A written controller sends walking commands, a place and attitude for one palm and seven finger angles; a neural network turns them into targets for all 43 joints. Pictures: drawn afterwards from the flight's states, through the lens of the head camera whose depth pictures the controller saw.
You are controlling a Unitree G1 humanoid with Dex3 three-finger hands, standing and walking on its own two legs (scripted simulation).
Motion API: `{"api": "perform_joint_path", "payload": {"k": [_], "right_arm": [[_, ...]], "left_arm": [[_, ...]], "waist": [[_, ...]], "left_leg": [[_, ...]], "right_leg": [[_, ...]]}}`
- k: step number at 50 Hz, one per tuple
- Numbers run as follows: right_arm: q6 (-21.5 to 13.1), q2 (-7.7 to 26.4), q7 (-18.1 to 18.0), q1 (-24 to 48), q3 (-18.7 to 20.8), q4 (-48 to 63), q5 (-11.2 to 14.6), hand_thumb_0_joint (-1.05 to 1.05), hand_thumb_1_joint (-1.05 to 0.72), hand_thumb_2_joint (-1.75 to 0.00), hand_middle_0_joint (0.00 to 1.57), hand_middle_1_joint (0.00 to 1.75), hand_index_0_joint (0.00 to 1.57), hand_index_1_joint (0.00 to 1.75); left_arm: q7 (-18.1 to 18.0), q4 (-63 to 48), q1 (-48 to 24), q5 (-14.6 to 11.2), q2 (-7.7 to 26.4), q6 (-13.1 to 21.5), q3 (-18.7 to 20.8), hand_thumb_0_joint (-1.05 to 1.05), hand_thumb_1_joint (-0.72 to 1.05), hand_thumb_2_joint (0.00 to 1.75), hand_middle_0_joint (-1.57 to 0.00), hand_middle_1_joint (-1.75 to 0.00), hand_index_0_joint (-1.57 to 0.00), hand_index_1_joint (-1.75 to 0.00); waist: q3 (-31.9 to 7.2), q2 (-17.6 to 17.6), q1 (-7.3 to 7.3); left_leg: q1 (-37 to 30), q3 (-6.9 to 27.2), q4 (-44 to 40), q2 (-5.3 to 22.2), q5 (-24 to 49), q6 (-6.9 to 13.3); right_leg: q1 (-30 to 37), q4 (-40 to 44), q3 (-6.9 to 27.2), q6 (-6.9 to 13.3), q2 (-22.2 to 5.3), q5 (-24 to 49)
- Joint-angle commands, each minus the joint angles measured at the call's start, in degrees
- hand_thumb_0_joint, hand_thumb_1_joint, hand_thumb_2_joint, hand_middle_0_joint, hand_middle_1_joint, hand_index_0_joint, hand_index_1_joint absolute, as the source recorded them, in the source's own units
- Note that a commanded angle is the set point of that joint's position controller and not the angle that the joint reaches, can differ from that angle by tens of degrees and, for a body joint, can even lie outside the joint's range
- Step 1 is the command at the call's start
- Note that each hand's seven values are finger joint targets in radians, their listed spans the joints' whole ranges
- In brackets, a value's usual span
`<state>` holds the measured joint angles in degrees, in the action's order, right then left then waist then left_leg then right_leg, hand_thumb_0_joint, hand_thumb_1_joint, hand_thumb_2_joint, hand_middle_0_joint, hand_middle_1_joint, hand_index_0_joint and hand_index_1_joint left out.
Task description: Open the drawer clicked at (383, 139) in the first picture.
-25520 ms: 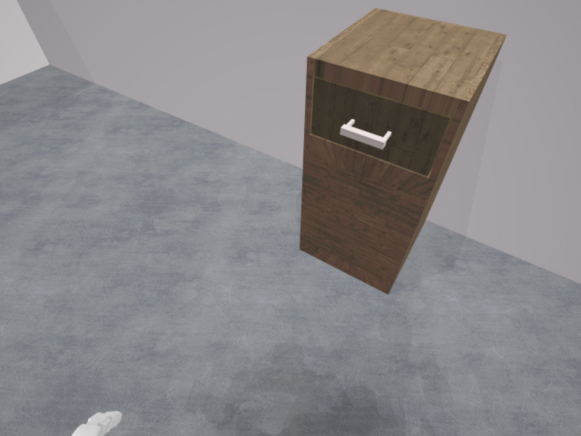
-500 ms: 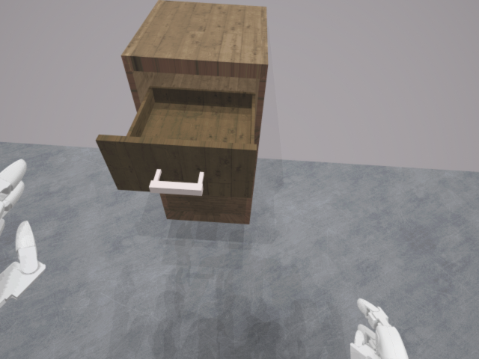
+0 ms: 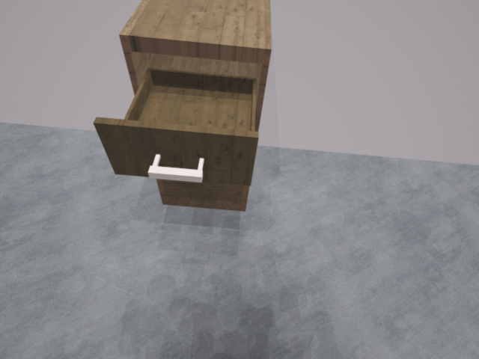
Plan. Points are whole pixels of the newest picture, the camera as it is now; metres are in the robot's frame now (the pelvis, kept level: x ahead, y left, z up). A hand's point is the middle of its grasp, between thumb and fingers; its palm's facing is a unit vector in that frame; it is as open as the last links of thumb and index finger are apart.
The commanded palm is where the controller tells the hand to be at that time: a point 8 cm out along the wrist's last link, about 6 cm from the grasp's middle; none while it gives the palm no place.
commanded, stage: let the arm hang, fingers relaxed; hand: left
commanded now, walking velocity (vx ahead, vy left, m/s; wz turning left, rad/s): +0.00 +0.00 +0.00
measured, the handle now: (177, 167) +0.52 +0.17 -0.07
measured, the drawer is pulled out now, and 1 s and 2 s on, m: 0.30 0.30 0.30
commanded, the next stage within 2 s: look to check the result in 0.78 s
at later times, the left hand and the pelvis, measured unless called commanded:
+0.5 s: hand out of the picture -0.01 +0.18 -0.17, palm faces +0.01 -0.98 -0.20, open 7.4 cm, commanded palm none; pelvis +0.00 +0.01 +0.01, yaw -1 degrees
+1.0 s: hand out of the picture -0.01 +0.16 -0.17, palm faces +0.01 -0.98 -0.17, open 7.4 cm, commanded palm none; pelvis +0.01 +0.00 +0.01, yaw -1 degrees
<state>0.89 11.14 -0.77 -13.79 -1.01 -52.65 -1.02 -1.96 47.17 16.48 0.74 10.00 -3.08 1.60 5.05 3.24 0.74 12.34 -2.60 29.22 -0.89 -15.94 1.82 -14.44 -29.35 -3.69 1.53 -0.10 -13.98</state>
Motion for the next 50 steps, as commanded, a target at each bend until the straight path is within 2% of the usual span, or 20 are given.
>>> {"api": "perform_joint_path", "payload": {"k": [1, 2, 3, 4, 6, 13, 15, 18, 22, 29, 32, 38, 39, 50], "right_arm": [[-1.2, 4.7, -0.8, -0.3, 1.6, 1.0, 0.1, 0.00, -0.90, -0.90, 0.20, 0.30, 0.20, 0.30], [-1.1, 4.7, -0.8, -1.0, 1.5, -0.1, 0.2, 0.00, -0.90, -0.90, 0.20, 0.30, 0.20, 0.30], [-1.0, 4.4, -0.9, -1.9, 1.4, -1.1, 0.3, 0.00, -0.90, -0.90, 0.20, 0.30, 0.20, 0.30], [-0.8, 4.5, -1.0, -3.0, 1.7, -1.6, 0.4, 0.00, -0.90, -0.90, 0.20, 0.30, 0.20, 0.30], [-0.7, 4.5, -1.1, -4.8, 1.7, -3.4, 0.4, 0.00, -0.90, -0.90, 0.20, 0.30, 0.20, 0.30], [-0.8, 3.4, -1.3, -8.2, 1.6, -7.7, 0.4, 0.00, -0.90, -0.90, 0.20, 0.30, 0.20, 0.30], [-0.9, 2.8, -1.3, -8.8, 1.6, -8.4, 0.5, 0.00, -0.90, -0.90, 0.20, 0.30, 0.20, 0.30], [-1.1, 2.1, -1.4, -9.2, 1.5, -9.4, 0.5, 0.00, -0.90, -0.90, 0.20, 0.30, 0.20, 0.30], [-1.0, 1.0, -1.5, -9.5, 1.5, -10.3, 0.5, 0.00, -0.90, -0.90, 0.20, 0.30, 0.20, 0.30], [-1.1, -0.4, -1.6, -9.4, 1.7, -10.6, 0.5, 0.00, -0.90, -0.90, 0.20, 0.30, 0.20, 0.30], [-1.3, -0.7, -1.7, -9.5, 1.6, -10.8, 0.4, 0.00, -0.90, -0.90, 0.20, 0.30, 0.20, 0.30], [-1.4, -0.6, -1.9, -9.7, 1.7, -10.8, 0.4, 0.00, -0.90, -0.90, 0.20, 0.30, 0.20, 0.30], [-1.3, -0.5, -1.9, -9.5, 1.8, -10.6, 0.5, 0.00, -0.90, -0.90, 0.20, 0.30, 0.20, 0.30], [-1.4, -0.5, -2.1, -9.9, 1.7, -11.2, 0.4, 0.00, -0.90, -0.90, 0.20, 0.30, 0.20, 0.30]], "left_arm": [[0.3, 2.3, 2.5, 0.3, 8.0, 2.8, 1.3, 0.00, 0.90, 0.90, -0.20, -0.30, -0.20, -0.30], [0.4, 4.0, 2.3, 0.1, 8.4, 2.9, 0.9, 0.00, 0.90, 0.90, -0.20, -0.30, -0.20, -0.30], [0.4, 5.4, 2.3, 0.0, 8.2, 3.0, 0.7, 0.00, 0.90, 0.90, -0.20, -0.30, -0.20, -0.30], [0.4, 6.5, 2.2, 0.0, 8.0, 3.1, 0.7, 0.00, 0.90, 0.90, -0.20, -0.30, -0.20, -0.30], [0.5, 8.7, 1.8, -0.1, 7.4, 3.0, 0.2, 0.00, 0.90, 0.90, -0.20, -0.30, -0.20, -0.30], [0.2, 14.1, 3.1, -0.2, 6.1, 3.0, -0.4, 0.00, 0.90, 0.90, -0.20, -0.30, -0.20, -0.30], [0.1, 14.8, 3.5, -0.2, 5.8, 3.1, -0.4, 0.00, 0.90, 0.90, -0.20, -0.30, -0.20, -0.30], [-0.1, 15.6, 4.0, -0.2, 5.2, 3.3, -0.5, 0.00, 0.90, 0.90, -0.20, -0.30, -0.20, -0.30], [-0.3, 16.1, 4.4, -0.1, 4.6, 3.3, -0.5, 0.00, 0.90, 0.90, -0.20, -0.30, -0.20, -0.30], [-0.4, 16.5, 5.0, 0.0, 3.4, 3.6, -0.3, 0.00, 0.90, 0.90, -0.20, -0.30, -0.20, -0.30], [-0.4, 16.7, 4.8, 0.0, 3.0, 3.6, -0.2, 0.00, 0.90, 0.90, -0.20, -0.30, -0.20, -0.30], [-0.3, 17.0, 4.9, 0.0, 2.7, 3.7, -0.1, 0.00, 0.90, 0.90, -0.20, -0.30, -0.20, -0.30], [-0.4, 17.0, 5.2, 0.0, 2.6, 3.7, -0.1, 0.00, 0.90, 0.90, -0.20, -0.30, -0.20, -0.30], [-0.4, 17.4, 4.6, -0.1, 2.6, 3.7, -0.1, 0.00, 0.90, 0.90, -0.20, -0.30, -0.20, -0.30]], "waist": [[-5.8, -13.1, -1.26], [-5.2, -13.6, -1.19], [-4.9, -12.1, -1.10], [-4.6, -8.3, -0.95], [-3.1, -6.5, -0.70], [0.4, -3.0, -0.58], [0.3, -1.9, -0.58], [0.0, -1.7, -0.59], [1.4, -1.9, -0.51], [2.6, -4.0, -0.54], [1.4, -5.1, -0.44], [0.6, -4.6, -0.37], [0.5, -3.6, -0.39], [0.7, -4.2, -0.27]], "left_leg": [[0.0, 6.0, -8.5, 5.4, 7.8, 0.7], [0.2, 5.9, -8.7, 5.3, 6.6, 0.6], [0.1, 6.1, -9.1, 5.4, 6.0, 0.6], [-0.9, 6.5, -9.1, 6.0, 6.4, 0.7], [-0.5, 6.8, -10.1, 6.3, 4.7, 0.9], [-0.2, 6.7, -12.3, 6.6, 0.6, 1.1], [-0.8, 6.5, -12.3, 6.7, 1.6, 1.3], [-1.8, 6.2, -12.1, 6.6, 3.4, 1.2], [-1.2, 5.8, -12.3, 6.3, 2.5, 1.1], [-1.1, 5.4, -11.8, 6.0, 2.8, 1.0], [-1.6, 5.0, -11.8, 6.1, 4.1, 0.9], [-2.4, 5.0, -11.4, 6.3, 5.6, 0.8], [-3.0, 5.1, -11.3, 6.4, 6.0, 0.9], [-3.3, 4.9, -11.5, 6.7, 7.4, 0.8]], "right_leg": [[6.9, 8.1, 7.4, 1.4, -5.0, 7.1], [6.9, 8.7, 7.7, 1.5, -5.0, 6.5], [6.9, 9.2, 7.6, 1.7, -5.0, 6.0], [6.4, 9.6, 7.1, 1.6, -4.8, 6.0], [5.7, 10.4, 7.1, 1.6, -4.8, 4.1], [3.2, 11.4, 7.3, 1.5, -4.5, 0.6], [3.1, 11.3, 7.1, 1.4, -4.6, 1.3], [2.8, 10.9, 7.2, 1.4, -4.6, 2.8], [1.9, 11.0, 7.5, 1.3, -4.5, 2.3], [0.9, 11.2, 7.4, 1.4, -4.4, 2.6], [1.8, 10.9, 7.5, 1.4, -4.6, 4.1], [2.5, 10.9, 7.2, 1.4, -4.7, 5.6], [2.0, 10.9, 7.3, 1.4, -4.5, 5.6], [2.9, 10.9, 6.9, 1.4, -4.7, 6.7]]}}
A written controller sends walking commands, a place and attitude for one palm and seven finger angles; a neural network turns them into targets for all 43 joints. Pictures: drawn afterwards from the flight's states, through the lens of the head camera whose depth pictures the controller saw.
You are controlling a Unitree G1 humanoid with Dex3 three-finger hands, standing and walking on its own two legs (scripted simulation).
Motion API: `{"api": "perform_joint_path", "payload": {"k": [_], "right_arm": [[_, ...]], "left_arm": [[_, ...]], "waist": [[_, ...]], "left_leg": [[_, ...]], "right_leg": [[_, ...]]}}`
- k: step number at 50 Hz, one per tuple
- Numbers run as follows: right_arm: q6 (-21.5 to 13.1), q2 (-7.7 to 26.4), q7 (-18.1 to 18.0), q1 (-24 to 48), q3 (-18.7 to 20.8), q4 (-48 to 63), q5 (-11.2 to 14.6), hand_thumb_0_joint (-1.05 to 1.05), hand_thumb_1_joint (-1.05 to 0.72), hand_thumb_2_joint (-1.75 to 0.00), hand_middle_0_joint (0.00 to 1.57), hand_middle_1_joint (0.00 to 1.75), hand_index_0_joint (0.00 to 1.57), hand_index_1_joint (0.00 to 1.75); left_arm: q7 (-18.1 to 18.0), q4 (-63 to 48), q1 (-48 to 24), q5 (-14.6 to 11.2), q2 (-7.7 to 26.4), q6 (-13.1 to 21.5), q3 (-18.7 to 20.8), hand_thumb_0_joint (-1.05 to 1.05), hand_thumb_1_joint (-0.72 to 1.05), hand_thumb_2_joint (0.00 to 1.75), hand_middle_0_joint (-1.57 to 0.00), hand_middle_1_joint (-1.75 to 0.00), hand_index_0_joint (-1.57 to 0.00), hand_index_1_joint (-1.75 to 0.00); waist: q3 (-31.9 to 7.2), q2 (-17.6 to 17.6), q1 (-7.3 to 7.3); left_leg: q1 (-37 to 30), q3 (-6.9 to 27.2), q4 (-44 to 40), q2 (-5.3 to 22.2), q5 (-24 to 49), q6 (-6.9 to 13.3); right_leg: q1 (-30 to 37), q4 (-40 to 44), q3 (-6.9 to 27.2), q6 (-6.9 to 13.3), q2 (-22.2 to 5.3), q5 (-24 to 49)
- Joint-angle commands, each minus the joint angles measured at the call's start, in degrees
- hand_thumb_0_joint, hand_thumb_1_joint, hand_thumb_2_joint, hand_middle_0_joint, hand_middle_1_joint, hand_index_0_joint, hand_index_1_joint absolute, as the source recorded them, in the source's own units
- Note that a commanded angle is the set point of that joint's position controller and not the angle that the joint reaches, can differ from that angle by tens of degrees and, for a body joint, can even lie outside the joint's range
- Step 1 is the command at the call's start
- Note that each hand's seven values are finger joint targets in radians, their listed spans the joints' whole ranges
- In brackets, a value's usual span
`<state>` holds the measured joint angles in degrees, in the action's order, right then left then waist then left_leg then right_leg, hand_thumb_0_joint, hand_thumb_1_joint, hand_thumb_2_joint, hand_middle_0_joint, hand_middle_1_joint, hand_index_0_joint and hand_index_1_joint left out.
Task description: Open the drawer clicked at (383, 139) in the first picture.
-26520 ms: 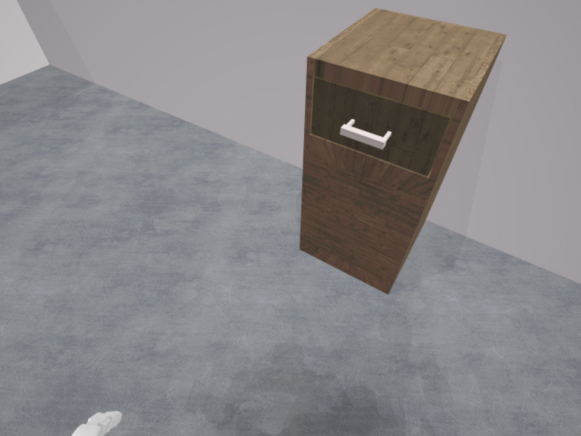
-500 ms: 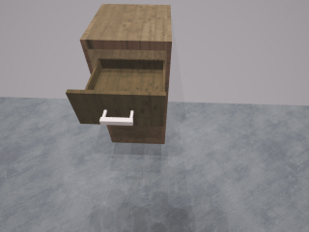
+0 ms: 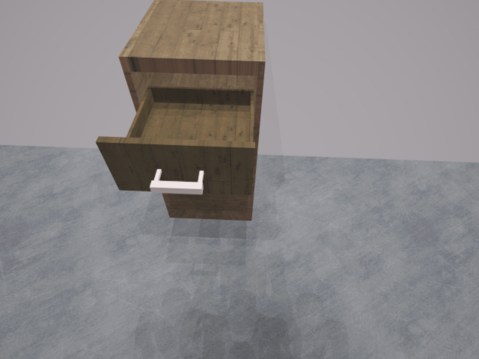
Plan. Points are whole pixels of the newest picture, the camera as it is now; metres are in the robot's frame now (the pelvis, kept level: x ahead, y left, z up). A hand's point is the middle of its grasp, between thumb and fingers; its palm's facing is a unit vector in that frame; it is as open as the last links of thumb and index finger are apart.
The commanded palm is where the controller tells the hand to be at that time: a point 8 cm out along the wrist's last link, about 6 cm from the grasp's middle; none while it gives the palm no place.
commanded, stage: look to check the result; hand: left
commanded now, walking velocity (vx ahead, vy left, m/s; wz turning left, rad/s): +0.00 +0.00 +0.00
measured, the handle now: (178, 180) +0.51 +0.18 -0.07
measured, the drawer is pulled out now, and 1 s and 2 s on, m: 0.30 0.30 0.30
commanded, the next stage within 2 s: stand and wait in 0.40 s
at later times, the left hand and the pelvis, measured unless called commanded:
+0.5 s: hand out of the picture +0.00 +0.16 -0.18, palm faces +0.04 -0.98 -0.18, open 7.3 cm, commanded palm none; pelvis +0.01 +0.00 +0.00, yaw +0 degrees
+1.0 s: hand out of the picture +0.01 +0.16 -0.18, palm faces +0.04 -0.98 -0.18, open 7.3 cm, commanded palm none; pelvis +0.02 -0.01 +0.00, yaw +0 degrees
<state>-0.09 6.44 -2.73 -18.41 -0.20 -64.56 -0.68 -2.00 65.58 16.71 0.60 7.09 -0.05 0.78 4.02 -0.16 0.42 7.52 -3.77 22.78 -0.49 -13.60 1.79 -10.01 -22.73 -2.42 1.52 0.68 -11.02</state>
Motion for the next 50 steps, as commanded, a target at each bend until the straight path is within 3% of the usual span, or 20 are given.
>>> {"api": "perform_joint_path", "payload": {"k": [1, 4, 12, 44, 45, 50], "right_arm": [[-0.4, 4.2, -0.1, -5.3, 0.8, 0.7, 0.1, 0.00, -0.90, -0.90, 0.20, 0.30, 0.20, 0.30], [-0.3, 4.5, 0.0, -4.9, 0.9, 0.9, 0.2, 0.00, -0.90, -0.90, 0.20, 0.30, 0.20, 0.30], [-0.5, 4.3, -0.1, -4.6, 0.9, 0.4, 0.1, 0.00, -0.90, -0.90, 0.20, 0.30, 0.20, 0.30], [-0.6, 4.9, -0.3, -3.8, 1.0, 0.3, 0.2, 0.00, -0.90, -0.90, 0.20, 0.30, 0.20, 0.30], [-0.7, 4.9, -0.3, -3.8, 1.0, 0.1, 0.1, 0.00, -0.90, -0.90, 0.20, 0.30, 0.20, 0.30], [-0.7, 4.7, -0.3, -3.9, 1.0, 0.0, 0.1, 0.00, -0.90, -0.90, 0.20, 0.30, 0.20, 0.30]], "left_arm": [[-0.4, -1.0, 4.3, 0.1, 5.4, 0.7, 0.7, 0.00, 0.90, 0.90, -0.20, -0.30, -0.20, -0.30], [-0.4, -0.9, 4.7, 0.1, 5.3, 0.7, 0.7, 0.00, 0.90, 0.90, -0.20, -0.30, -0.20, -0.30], [-0.4, -1.2, 4.1, 0.0, 5.5, 0.8, 0.8, 0.00, 0.90, 0.90, -0.20, -0.30, -0.20, -0.30], [-0.5, -1.0, 4.0, 0.0, 5.6, 1.1, 0.9, 0.00, 0.90, 0.90, -0.20, -0.30, -0.20, -0.30], [-0.5, -0.9, 3.9, -0.1, 5.5, 1.0, 0.9, 0.00, 0.90, 0.90, -0.20, -0.30, -0.20, -0.30], [-0.5, -0.9, 3.6, 0.0, 5.9, 1.0, 1.0, 0.00, 0.90, 0.90, -0.20, -0.30, -0.20, -0.30]], "waist": [[1.7, -0.6, 0.04], [2.1, 0.9, -0.04], [1.2, -0.7, -0.06], [0.2, 0.5, -0.04], [0.5, -0.7, 0.01], [0.6, -0.6, 0.07]], "left_leg": [[1.8, 6.2, -5.2, 6.2, 5.0, 0.8], [1.2, 6.2, -5.2, 6.2, 4.3, 0.9], [1.0, 5.9, -5.0, 6.0, 6.3, 0.7], [-1.3, 5.6, -5.0, 6.3, 9.7, 0.5], [-1.3, 5.4, -4.8, 6.3, 10.4, 0.4], [-1.3, 5.5, -5.0, 6.3, 11.1, 0.4]], "right_leg": [[-1.4, 4.2, 5.8, 1.4, -5.5, 3.7], [-2.3, 4.4, 5.8, 1.4, -5.3, 2.9], [-0.8, 4.1, 5.8, 1.4, -5.7, 5.2], [0.7, 4.3, 5.7, 1.3, -5.7, 9.2], [0.8, 4.1, 5.6, 1.3, -5.8, 9.9], [1.0, 4.1, 5.4, 1.3, -5.8, 10.2]]}}
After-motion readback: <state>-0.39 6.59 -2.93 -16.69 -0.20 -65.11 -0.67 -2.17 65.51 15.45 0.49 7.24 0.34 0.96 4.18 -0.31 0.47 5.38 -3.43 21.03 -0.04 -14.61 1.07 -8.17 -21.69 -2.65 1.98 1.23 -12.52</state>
